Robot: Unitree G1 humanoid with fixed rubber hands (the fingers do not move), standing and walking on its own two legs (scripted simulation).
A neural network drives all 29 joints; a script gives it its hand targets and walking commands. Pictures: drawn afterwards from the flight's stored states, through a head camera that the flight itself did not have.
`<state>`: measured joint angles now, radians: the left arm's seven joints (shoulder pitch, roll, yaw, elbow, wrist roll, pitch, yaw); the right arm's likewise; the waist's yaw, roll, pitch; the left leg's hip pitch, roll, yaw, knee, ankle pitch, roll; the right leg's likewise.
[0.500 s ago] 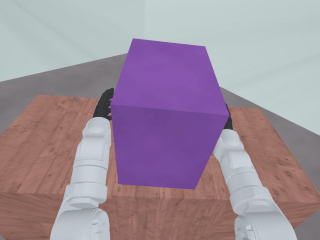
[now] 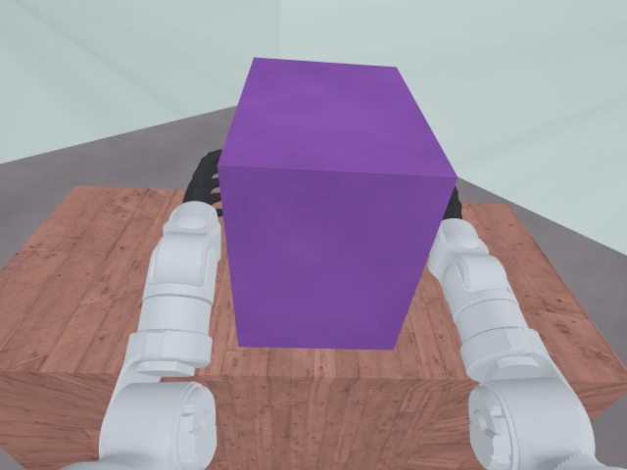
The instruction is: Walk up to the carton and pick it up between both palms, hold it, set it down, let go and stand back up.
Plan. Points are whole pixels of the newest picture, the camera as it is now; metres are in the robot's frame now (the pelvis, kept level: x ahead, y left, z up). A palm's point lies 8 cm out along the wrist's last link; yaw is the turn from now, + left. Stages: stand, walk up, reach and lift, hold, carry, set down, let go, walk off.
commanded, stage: reach and lift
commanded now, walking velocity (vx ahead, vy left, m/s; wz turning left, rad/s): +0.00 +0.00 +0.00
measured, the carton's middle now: (321, 199) +0.46 -0.02 +0.17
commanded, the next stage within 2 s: hold in 1.10 s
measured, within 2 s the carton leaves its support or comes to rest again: neither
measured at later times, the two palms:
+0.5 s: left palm (200, 197) +0.38 +0.14 +0.22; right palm (453, 200) +0.38 -0.18 +0.22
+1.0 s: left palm (196, 180) +0.39 +0.14 +0.24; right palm (458, 177) +0.38 -0.17 +0.25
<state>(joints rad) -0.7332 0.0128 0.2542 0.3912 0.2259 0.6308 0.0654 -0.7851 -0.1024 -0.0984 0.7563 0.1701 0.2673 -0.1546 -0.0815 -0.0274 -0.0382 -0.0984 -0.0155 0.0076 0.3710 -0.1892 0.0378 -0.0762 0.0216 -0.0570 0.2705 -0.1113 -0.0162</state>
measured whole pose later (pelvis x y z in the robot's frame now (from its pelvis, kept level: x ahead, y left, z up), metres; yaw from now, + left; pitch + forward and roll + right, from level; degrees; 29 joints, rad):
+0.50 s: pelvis +0.01 -0.01 +0.00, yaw +1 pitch -3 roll -1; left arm -0.73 0.04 0.27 0.35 0.17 0.72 0.05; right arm -0.84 -0.13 -0.01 0.68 0.27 0.43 -0.23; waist -0.10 0.00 -0.11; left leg -0.12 -0.01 -0.01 0.39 -0.21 0.02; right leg -0.10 0.03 -0.07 0.30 -0.14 -0.03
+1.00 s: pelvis +0.01 -0.01 +0.00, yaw +0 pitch -3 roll -1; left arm -0.80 0.06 0.30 0.40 0.16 0.78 0.05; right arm -0.93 -0.17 0.00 0.74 0.32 0.51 -0.24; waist -0.09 0.01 -0.14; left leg -0.12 0.00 -0.01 0.41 -0.22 0.02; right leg -0.10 0.04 -0.05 0.30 -0.14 -0.03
